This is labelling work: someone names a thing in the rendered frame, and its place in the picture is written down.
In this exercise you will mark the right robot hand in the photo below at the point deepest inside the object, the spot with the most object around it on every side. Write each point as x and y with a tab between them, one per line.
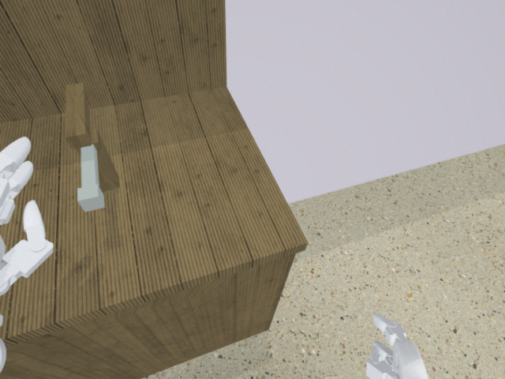
404	362

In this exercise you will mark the counter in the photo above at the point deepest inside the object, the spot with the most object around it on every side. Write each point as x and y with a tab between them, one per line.
196	240

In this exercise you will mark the tap lever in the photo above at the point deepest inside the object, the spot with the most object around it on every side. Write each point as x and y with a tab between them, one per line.
90	196

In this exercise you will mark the left robot hand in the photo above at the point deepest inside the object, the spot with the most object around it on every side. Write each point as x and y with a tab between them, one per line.
26	256

